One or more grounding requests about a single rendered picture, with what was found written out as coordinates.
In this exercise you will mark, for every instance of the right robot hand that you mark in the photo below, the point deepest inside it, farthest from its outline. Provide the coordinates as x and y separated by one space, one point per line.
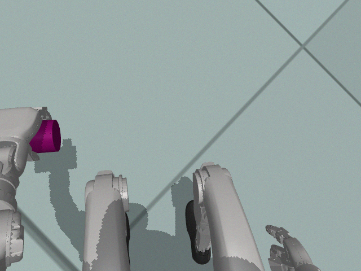
291 256

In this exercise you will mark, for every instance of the left robot hand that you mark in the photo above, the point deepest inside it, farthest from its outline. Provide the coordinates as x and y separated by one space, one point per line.
23 123

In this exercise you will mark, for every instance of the left robot arm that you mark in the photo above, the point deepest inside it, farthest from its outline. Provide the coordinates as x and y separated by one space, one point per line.
13 159

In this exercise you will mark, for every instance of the can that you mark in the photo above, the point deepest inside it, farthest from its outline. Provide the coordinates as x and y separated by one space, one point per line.
48 137

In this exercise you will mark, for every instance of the right robot foot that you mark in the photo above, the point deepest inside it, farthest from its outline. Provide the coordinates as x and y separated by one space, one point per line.
198 256

